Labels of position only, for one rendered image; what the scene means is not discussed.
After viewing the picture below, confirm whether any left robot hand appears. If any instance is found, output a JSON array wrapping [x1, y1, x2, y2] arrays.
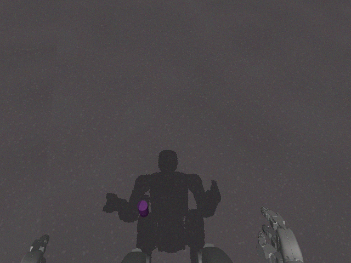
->
[[20, 235, 49, 263]]

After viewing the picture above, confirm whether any right robot hand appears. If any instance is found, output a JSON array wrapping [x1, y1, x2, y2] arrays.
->
[[256, 207, 304, 263]]

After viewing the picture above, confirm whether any can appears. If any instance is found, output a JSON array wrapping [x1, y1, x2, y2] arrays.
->
[[137, 201, 149, 217]]

